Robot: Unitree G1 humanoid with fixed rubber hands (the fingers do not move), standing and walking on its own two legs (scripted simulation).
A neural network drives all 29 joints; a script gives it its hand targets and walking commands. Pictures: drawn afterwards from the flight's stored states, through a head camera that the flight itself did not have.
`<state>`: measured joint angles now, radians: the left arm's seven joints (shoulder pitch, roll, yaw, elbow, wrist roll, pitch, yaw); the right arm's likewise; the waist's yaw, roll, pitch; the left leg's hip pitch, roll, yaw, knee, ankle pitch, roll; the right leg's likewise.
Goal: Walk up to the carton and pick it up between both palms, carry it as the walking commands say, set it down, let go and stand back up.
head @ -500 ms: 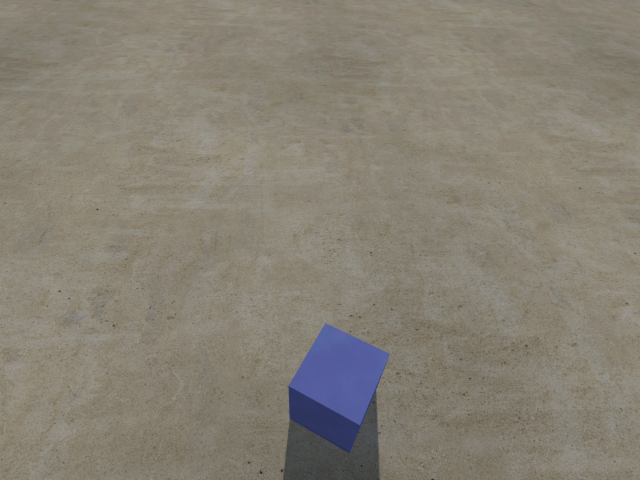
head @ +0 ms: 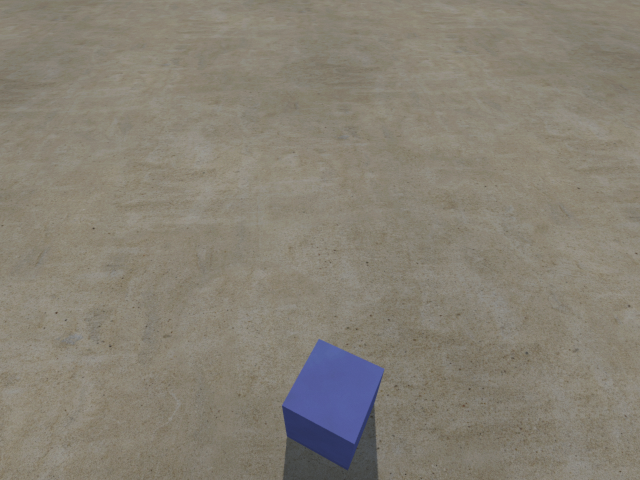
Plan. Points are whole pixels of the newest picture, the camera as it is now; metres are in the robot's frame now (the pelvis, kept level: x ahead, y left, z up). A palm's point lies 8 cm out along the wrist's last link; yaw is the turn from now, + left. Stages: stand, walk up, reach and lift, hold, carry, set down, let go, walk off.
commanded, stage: walk up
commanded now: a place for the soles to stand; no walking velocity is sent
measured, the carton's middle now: (333, 404) +0.46 -0.03 -0.65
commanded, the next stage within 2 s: none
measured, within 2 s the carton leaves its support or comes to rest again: neither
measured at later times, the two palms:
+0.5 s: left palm out of the picture +0.07 +0.21 -0.13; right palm out of the picture +0.07 -0.27 -0.13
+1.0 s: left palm out of the picture +0.01 +0.27 -0.12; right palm out of the picture +0.08 -0.25 -0.13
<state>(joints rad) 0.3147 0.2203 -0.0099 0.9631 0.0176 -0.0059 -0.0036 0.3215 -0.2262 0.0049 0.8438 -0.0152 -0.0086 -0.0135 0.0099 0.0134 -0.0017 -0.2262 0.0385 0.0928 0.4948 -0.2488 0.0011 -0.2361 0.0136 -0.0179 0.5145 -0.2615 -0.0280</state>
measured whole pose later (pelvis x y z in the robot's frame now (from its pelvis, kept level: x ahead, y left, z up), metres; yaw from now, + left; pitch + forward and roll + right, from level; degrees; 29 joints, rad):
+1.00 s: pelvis +0.01 +0.02 +0.00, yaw -5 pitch -1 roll -1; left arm 0.39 0.21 0.02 0.94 0.04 -0.03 0.06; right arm 0.18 -0.29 -0.02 0.91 -0.05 0.03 -0.01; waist 0.04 0.06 0.06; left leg -0.40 0.04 0.01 0.84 -0.47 0.00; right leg -0.23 0.06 0.06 0.48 -0.24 -0.03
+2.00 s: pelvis +0.03 +0.11 +0.00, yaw -30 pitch -2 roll +1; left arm 0.30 0.23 -0.02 0.94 0.02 -0.01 0.02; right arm 0.28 -0.26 0.05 0.91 -0.02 0.01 0.00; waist 0.00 -0.01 0.04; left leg -0.20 0.07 0.22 0.51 -0.27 0.01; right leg -0.21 0.05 0.16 0.57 -0.32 0.00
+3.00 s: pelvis +0.04 +0.10 -0.01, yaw -36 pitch -2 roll +2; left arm 0.31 0.27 0.02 0.86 0.02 0.01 0.04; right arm 0.22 -0.30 0.02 0.93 -0.03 0.06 -0.01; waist -0.01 0.00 0.07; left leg -0.20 0.11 0.30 0.62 -0.35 0.00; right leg -0.26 0.10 0.25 0.70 -0.39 -0.01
